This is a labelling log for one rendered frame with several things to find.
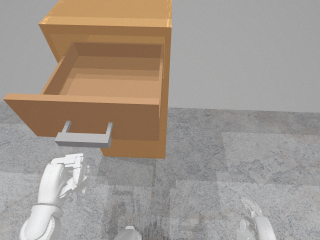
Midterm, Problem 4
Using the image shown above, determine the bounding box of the left robot shin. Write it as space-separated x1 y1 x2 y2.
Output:
125 226 135 230

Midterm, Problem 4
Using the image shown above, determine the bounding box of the robot right hand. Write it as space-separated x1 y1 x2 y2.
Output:
236 197 277 240

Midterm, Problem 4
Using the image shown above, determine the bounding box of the robot left hand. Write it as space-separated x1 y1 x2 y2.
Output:
37 153 92 208

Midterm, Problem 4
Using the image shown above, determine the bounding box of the handle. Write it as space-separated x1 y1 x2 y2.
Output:
55 120 113 148

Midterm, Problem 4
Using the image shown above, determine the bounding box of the left robot thigh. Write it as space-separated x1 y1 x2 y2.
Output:
113 229 142 240

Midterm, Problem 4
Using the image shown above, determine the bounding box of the robot left forearm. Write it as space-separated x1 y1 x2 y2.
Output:
19 203 64 240

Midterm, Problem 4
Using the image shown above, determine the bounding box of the drawer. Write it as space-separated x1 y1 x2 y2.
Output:
3 41 164 141

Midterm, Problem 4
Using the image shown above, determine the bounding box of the cabinet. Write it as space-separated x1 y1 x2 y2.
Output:
38 0 172 159

